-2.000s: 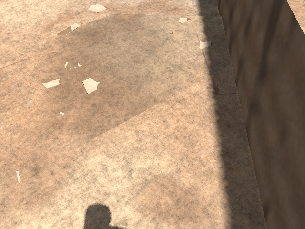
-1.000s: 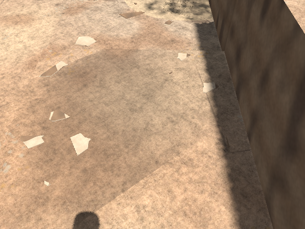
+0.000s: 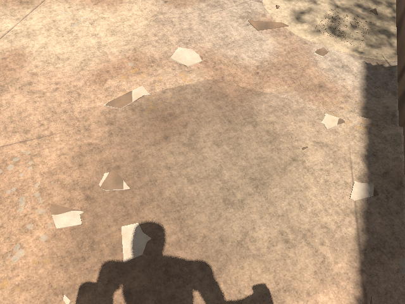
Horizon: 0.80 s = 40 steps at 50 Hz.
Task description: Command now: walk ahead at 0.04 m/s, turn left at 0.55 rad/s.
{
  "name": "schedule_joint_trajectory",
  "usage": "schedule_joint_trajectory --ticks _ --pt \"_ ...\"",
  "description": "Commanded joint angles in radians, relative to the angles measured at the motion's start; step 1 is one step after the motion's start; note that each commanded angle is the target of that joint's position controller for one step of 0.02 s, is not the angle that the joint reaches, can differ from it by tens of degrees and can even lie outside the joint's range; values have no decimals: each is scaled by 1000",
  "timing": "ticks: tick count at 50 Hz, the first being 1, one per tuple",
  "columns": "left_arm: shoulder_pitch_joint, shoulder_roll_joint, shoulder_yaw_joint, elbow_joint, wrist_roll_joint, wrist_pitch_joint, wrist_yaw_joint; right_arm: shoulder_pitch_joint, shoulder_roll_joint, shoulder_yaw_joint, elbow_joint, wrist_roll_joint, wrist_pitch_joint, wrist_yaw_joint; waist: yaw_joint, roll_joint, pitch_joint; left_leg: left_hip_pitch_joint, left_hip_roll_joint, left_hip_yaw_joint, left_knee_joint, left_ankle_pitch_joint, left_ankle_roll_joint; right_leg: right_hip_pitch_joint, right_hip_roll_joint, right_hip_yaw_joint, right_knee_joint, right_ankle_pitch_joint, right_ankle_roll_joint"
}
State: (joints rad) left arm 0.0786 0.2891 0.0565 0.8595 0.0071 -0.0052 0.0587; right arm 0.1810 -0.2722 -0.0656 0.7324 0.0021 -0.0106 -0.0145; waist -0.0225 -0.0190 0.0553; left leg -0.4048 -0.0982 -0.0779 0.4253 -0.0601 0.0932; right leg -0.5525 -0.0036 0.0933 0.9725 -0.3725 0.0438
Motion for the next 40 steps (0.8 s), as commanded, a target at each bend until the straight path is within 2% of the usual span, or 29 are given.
schedule_joint_trajectory --ticks 1,5,7,9,10,11,12,13,14,15,16,17,19,21,22,24,27,29,30,31,32,33,34,35,36,37,38,39,40 --pt "63 86 30 -33 -1 3 13 -6 -170 -44 -86 2 -6 -20 20 136 -170 151 247 -323 -156 -153 141 5 7 13 -49 49 28" --pt "46 77 36 -47 -5 -3 12 -8 -162 -43 -106 9 9 -27 12 154 -153 145 222 -368 -146 -231 126 27 20 25 -130 54 39" --pt "70 80 39 -49 -10 -16 0 -12 -164 -45 -120 18 16 -28 14 185 -182 155 210 -392 -158 -351 122 76 27 12 -203 49 31" --pt "102 83 38 -41 -12 -30 -16 -15 -145 -37 -127 14 20 -27 20 201 -193 143 211 -388 -160 -419 117 158 24 -26 -267 31 19" --pt "127 75 34 -34 -11 -37 -25 -6 -137 -31 -125 14 18 -23 27 194 -193 123 213 -383 -156 -449 113 217 21 -54 -306 33 7" --pt "164 50 26 -19 -8 -46 -36 5 -115 -22 -117 15 16 -19 43 176 -188 92 202 -363 -141 -496 99 299 20 -83 -380 69 -12" --pt "206 15 14 5 -6 -55 -48 13 -91 -11 -109 14 12 -14 59 148 -165 39 180 -340 -122 -539 80 388 20 -108 -475 114 -42" --pt "239 12 9 21 0 -63 -55 18 -69 -2 -107 12 5 -10 69 101 -127 -9 139 -294 -56 -549 50 445 -7 -73 -552 85 -77" --pt "305 50 8 36 11 -72 -58 5 -27 10 -118 12 -6 -7 69 -50 -111 -93 56 -161 203 -516 1 493 -162 147 -656 -36 -139" --pt "307 181 34 27 13 -75 -59 -8 -65 -1 -168 19 -32 -1 32 -239 -21 -301 -40 21 351 -492 -35 507 -310 448 -784 -139 -268" --pt "261 199 47 5 27 -82 -56 -82 -133 -17 -179 27 -60 2 59 -219 63 -382 44 -25 445 -428 -33 434 -378 600 -852 -291 -333" --pt "230 164 37 -12 10 -88 -50 -96 -164 -28 -170 33 -73 8 52 -147 86 -407 84 -37 482 -329 -37 447 -344 535 -848 -281 -312" --pt "277 111 19 -3 -17 -85 -53 -124 -120 -22 -158 17 -82 18 73 -125 53 -413 101 -2 471 -229 -56 525 -260 410 -843 -154 -259" --pt "342 71 7 18 -17 -79 -46 -175 -60 -9 -166 12 -96 28 98 -108 32 -350 97 35 402 -118 -76 536 -199 300 -833 29 -227" --pt "361 66 7 23 -19 -75 -44 -186 -29 -2 -167 13 -100 31 102 -110 22 -305 87 55 350 -83 -86 524 -176 258 -821 92 -218" --pt "386 74 8 21 -18 -70 -39 -229 -3 5 -175 19 -105 36 119 -120 20 -201 69 77 246 -47 -102 466 -148 215 -807 150 -214" --pt "407 114 20 10 -26 -64 -41 -277 -16 1 -193 26 -110 39 138 -143 32 -74 46 86 129 -57 -118 396 -146 231 -785 141 -233" --pt "409 120 25 6 -35 -60 -43 -267 -44 -9 -199 37 -113 39 120 -156 24 19 44 73 66 -67 -119 379 -163 277 -755 135 -237" --pt "388 132 27 -3 -41 -57 -46 -229 -61 -17 -184 37 -112 35 92 -161 7 83 46 66 21 -63 -110 376 -163 291 -723 163 -228" --pt "376 126 28 -9 -45 -55 -47 -176 -79 -26 -170 36 -112 29 59 -151 -18 182 50 67 -10 -59 -95 352 -152 293 -682 202 -210" --pt "349 118 27 -24 -44 -59 -47 -84 -108 -40 -150 33 -112 17 4 -143 -65 329 82 48 -21 -63 -70 297 -120 277 -599 268 -182" --pt "295 69 13 -55 -33 -69 -48 92 -171 -60 -124 16 -111 0 -95 -64 -183 572 226 -83 -6 -84 -13 168 -63 212 -351 238 -140" --pt "367 -28 -16 -100 -44 -88 -40 233 -292 -88 -88 -3 -90 -2 -94 250 -365 868 482 -438 -54 -214 124 -115 56 46 -21 -5 -78" --pt "387 27 -7 -100 -58 -95 -35 239 -214 -71 -66 -16 -83 6 -76 313 -345 808 548 -635 -151 -342 172 -241 8 54 181 -206 -65" --pt "324 93 16 -96 -64 -88 -33 184 -132 -46 -68 -12 -84 10 -67 200 -194 682 507 -513 -166 -341 142 -284 -42 72 265 -127 -74" --pt "289 89 19 -93 -55 -81 -33 120 -98 -33 -69 -8 -83 13 -38 122 -116 568 453 -372 -184 -279 110 -258 -75 49 269 -46 -72" --pt "268 69 19 -94 -43 -73 -35 67 -66 -24 -60 -4 -82 17 -15 102 -52 475 402 -271 -216 -196 93 -241 -93 40 238 15 -68" --pt "255 50 21 -101 -37 -64 -39 43 -52 -19 -48 -8 -84 20 6 127 -22 412 367 -184 -241 -118 75 -214 -115 35 217 56 -70" --pt "251 31 17 -109 -39 -56 -46 34 -49 -20 -37 -8 -89 21 17 142 -14 368 351 -122 -262 -49 71 -192 -125 23 212 84 -67"
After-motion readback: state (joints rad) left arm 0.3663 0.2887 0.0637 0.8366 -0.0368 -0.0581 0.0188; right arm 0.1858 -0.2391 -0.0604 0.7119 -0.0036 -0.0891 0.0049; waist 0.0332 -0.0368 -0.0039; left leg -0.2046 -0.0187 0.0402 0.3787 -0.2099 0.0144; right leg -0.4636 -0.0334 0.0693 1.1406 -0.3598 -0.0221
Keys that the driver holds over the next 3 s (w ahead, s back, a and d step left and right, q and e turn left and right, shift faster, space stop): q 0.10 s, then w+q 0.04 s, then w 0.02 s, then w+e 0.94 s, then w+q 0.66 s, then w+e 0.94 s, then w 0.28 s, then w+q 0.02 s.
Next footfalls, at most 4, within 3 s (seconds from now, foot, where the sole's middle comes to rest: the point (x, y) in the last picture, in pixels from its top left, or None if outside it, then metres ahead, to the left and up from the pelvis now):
0.28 right None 0.09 -0.15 -0.77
0.66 left None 0.28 0.12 -0.77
1.12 right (256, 266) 0.55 -0.20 -0.77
1.72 left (215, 176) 0.90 -0.08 -0.77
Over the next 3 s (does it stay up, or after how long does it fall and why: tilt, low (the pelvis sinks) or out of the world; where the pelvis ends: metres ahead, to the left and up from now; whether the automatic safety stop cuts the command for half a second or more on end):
stays up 1.48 -0.28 -0.03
